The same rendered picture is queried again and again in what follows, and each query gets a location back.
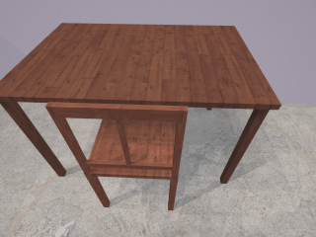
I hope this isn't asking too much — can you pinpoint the robot left hand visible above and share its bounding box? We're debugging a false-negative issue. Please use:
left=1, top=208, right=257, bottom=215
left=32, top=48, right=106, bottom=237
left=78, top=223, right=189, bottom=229
left=55, top=220, right=76, bottom=237

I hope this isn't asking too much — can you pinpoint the table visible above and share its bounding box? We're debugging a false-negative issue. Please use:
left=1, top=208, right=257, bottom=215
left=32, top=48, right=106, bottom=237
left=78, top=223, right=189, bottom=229
left=0, top=23, right=281, bottom=184

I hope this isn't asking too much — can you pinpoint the chair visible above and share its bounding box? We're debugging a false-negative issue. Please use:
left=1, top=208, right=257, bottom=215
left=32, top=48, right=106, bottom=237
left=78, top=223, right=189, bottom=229
left=45, top=102, right=188, bottom=210

